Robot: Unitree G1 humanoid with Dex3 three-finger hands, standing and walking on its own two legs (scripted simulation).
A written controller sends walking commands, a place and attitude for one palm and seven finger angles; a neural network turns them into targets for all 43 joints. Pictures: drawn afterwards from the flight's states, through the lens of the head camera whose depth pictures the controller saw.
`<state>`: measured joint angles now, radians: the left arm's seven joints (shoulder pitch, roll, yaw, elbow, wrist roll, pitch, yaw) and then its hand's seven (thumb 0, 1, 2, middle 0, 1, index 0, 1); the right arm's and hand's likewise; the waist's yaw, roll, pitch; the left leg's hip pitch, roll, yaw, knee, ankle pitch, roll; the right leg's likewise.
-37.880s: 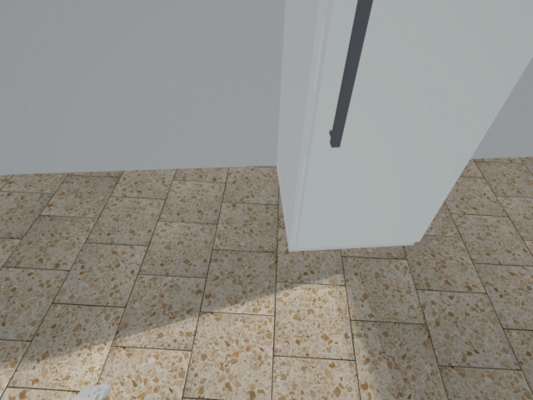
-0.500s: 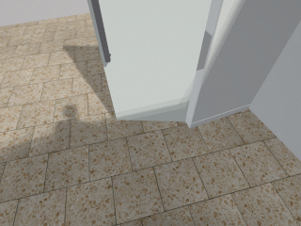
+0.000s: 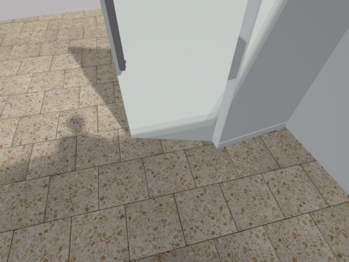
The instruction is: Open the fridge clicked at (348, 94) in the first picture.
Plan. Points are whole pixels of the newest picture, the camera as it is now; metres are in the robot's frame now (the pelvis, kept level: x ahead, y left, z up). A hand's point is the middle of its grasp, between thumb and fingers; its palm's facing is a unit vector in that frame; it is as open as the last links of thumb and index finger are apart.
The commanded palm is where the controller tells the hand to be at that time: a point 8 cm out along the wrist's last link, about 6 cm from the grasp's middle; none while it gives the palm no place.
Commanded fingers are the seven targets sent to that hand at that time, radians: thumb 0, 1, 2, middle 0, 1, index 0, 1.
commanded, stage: look to check the result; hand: left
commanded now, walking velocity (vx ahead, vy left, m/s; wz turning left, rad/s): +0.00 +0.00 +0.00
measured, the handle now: (115, 24) +0.91 +0.28 +0.09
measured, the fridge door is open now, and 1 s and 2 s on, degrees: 67 67 67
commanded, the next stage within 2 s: stand and wait in 0.34 s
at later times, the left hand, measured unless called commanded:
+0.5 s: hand out of the picture +0.11 +0.24 -0.16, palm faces -0.04 -0.94 -0.34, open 7.4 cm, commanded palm none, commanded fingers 0.00 0.90 0.90 -0.20 -0.30 -0.20 -0.30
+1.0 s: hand out of the picture +0.10 +0.24 -0.16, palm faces -0.05 -0.94 -0.34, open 7.4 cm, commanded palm none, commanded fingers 0.00 0.90 0.90 -0.20 -0.30 -0.20 -0.30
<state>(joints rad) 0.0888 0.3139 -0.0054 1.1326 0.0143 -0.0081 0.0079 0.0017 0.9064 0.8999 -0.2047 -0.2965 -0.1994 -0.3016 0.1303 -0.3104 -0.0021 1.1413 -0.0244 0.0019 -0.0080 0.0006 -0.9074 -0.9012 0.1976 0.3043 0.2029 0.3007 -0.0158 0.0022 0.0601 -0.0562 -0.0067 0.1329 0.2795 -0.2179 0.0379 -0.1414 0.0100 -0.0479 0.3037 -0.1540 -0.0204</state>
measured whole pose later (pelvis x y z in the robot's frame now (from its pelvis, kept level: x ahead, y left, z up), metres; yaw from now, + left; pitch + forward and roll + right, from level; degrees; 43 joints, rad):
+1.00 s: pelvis +0.01 +0.00 +0.00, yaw +0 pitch -1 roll +0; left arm 0.08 0.34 -0.01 1.13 0.01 -0.01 0.01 0.00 0.91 0.90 -0.20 -0.30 -0.20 -0.30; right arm 0.12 -0.33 0.00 1.15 -0.02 0.00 0.00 0.00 -0.91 -0.90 0.20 0.30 0.20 0.30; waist -0.02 0.00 0.05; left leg -0.02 0.00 0.12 0.24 -0.22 0.03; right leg -0.10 0.02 -0.05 0.26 -0.15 -0.02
